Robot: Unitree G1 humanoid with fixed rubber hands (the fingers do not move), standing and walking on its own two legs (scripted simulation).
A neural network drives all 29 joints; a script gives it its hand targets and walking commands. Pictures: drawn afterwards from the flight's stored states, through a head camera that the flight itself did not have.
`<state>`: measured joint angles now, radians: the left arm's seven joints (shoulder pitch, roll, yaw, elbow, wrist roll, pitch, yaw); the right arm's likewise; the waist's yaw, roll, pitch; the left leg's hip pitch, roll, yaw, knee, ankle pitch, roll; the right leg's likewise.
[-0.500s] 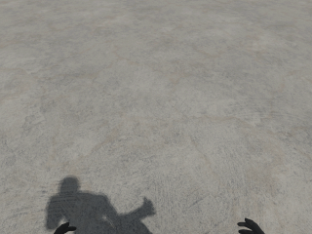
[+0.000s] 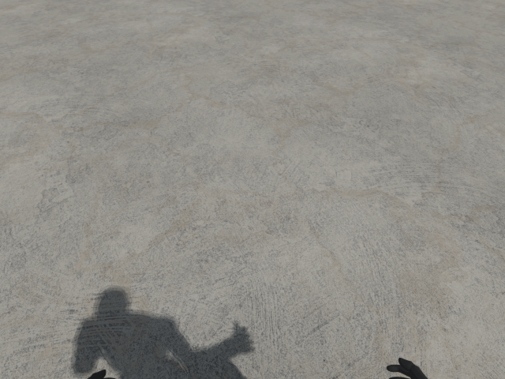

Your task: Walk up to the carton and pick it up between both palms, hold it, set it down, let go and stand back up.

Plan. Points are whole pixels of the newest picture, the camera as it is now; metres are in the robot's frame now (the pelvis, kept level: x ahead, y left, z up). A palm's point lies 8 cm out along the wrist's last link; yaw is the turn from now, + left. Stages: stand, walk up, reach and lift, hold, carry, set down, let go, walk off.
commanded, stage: stand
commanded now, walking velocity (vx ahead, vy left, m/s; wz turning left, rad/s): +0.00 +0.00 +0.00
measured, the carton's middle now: out of the picture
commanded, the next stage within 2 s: walk up in 0.82 s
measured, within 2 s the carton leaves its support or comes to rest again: neither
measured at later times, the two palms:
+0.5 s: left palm out of the picture +0.09 +0.27 -0.10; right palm out of the picture +0.09 -0.27 -0.09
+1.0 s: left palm out of the picture +0.07 +0.28 -0.10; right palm out of the picture +0.08 -0.27 -0.10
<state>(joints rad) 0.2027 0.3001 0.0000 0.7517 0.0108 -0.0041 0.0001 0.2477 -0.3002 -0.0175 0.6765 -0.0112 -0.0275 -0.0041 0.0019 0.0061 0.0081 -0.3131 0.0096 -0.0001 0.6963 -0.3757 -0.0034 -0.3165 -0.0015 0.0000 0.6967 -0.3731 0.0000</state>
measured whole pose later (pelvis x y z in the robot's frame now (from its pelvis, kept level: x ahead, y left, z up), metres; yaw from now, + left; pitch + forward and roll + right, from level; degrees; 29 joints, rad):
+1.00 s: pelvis -0.03 +0.00 +0.00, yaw +0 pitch -2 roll +0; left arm 0.20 0.31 0.00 0.87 0.01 -0.01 0.00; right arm 0.24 -0.31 -0.02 0.80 -0.01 -0.03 0.00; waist 0.00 0.01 0.01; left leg -0.31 0.01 0.00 0.70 -0.34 0.00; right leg -0.31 0.00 0.00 0.69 -0.34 0.00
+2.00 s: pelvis -0.13 +0.23 +0.01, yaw +24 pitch +1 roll +1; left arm 0.22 0.42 0.02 0.89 0.01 -0.01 0.04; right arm 0.17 -0.41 -0.07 0.80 -0.02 0.09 0.15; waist 0.01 0.03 0.05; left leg -0.49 0.10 -0.01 0.90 -0.31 -0.05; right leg -0.36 -0.16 -0.12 0.51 -0.17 -0.04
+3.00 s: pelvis -0.24 +0.42 +0.00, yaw +57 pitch +0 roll +2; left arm 0.21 0.41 0.04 0.89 0.01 -0.04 0.02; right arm 0.19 -0.37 -0.10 0.80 -0.03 0.10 0.13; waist -0.01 -0.02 0.08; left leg -0.42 -0.07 -0.09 0.68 -0.30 -0.01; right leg -0.37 -0.08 -0.16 0.73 -0.34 -0.03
